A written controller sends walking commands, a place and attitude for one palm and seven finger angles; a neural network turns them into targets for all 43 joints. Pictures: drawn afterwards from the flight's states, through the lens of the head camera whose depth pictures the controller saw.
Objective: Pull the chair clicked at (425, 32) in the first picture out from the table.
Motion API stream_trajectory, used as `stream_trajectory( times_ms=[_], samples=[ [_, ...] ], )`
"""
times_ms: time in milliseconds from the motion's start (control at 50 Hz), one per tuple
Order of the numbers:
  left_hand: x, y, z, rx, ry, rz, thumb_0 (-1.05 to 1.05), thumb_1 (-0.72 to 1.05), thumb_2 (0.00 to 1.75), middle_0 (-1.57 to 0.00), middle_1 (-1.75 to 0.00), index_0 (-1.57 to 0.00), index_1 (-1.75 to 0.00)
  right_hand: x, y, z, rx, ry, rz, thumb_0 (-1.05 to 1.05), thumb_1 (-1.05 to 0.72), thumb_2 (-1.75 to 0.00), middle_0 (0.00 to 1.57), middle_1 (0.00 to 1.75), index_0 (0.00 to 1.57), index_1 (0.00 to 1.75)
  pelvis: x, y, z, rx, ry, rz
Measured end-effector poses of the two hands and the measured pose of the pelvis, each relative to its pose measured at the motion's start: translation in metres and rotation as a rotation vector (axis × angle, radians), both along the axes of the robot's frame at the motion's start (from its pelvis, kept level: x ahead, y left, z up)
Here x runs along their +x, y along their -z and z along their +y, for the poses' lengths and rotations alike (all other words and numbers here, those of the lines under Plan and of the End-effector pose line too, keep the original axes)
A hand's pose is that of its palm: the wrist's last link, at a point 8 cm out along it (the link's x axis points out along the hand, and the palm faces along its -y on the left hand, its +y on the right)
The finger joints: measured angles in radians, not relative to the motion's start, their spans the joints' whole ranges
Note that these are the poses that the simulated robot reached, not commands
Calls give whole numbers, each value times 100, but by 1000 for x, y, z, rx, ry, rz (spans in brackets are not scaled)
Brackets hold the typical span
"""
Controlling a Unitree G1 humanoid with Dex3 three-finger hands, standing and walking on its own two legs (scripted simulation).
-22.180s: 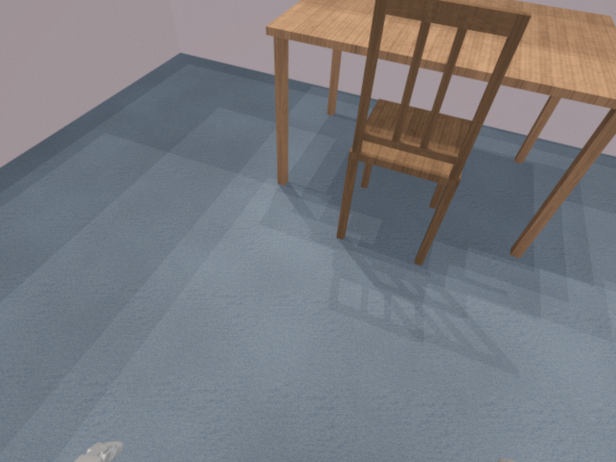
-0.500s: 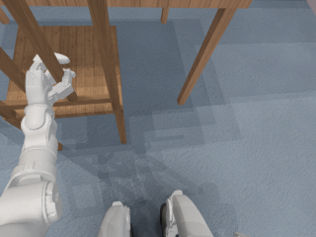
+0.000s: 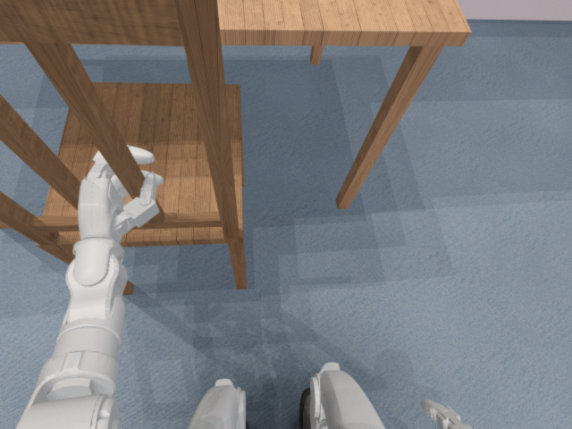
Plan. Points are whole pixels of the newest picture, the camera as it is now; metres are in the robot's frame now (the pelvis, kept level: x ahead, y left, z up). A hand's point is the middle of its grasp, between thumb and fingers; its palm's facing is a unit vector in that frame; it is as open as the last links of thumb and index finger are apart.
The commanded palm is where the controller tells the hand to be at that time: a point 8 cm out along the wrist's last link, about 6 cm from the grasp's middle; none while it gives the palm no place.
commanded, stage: step backward, pulling the chair out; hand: left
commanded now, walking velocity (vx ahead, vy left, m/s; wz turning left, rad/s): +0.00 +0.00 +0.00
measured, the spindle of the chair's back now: (42, 160) +0.44 +0.30 +0.05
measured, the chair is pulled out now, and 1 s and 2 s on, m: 0.04 0.13 0.25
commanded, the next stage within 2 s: none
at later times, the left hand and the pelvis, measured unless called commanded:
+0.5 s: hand (160, 206) +0.40 +0.16 +0.01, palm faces +0.07 -0.99 -0.13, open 5.2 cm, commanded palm +0.37 +0.21 +0.01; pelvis +0.00 +0.01 +0.08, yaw +3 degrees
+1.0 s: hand (187, 247) +0.34 +0.12 +0.02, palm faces +0.02 -0.99 -0.15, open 5.3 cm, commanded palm +0.32 +0.17 +0.02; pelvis -0.04 -0.01 +0.08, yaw +3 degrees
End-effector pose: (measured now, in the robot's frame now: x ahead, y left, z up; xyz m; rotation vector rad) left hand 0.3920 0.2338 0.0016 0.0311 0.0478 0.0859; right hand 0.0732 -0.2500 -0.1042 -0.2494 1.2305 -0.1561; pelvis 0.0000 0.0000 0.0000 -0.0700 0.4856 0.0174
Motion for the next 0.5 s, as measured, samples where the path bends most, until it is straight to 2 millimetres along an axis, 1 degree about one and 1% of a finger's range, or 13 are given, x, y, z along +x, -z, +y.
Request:
stream_trajectory(
  times_ms=[140,180,220,280,320,400,500],
  samples=[
    [-4,-2,-1,17,-4,12,2,71,81,-40,-140,-37,-145,11,1,1,-2,-6,-26,1,-91,-90,20,30,20,30,-2,-1,-1,5,-5,-21],
    [-3,-9,-2,64,-20,92,2,71,82,-40,-137,-38,-145,12,-7,5,-7,27,-14,1,-91,-90,20,30,20,30,-3,-12,-1,16,-14,-74],
    [-3,-16,-3,82,-41,189,3,71,81,-38,-131,-38,-145,14,-21,10,-9,51,-18,1,-91,-90,20,30,20,30,-1,-28,1,25,-24,-104],
    [-6,-22,-8,33,-83,281,4,72,80,-31,-118,-41,-145,15,-43,17,-11,73,-27,1,-91,-90,20,30,20,30,4,-49,3,30,-25,-129],
    [-8,-24,-11,21,-87,318,5,72,79,-29,-112,-43,-145,14,-55,18,-20,70,-17,1,-91,-90,20,30,20,30,6,-60,4,30,-28,-144],
    [-10,-27,-17,38,-50,354,5,72,77,-29,-109,-46,-145,6,-69,13,-61,58,19,1,-90,-90,20,30,20,30,7,-70,7,22,-43,-161],
    [-13,-29,-20,63,-10,374,4,71,76,-29,-110,-48,-145,-6,-74,3,-101,68,57,1,-90,-90,20,30,20,30,4,-75,9,33,-41,-187]
  ],
)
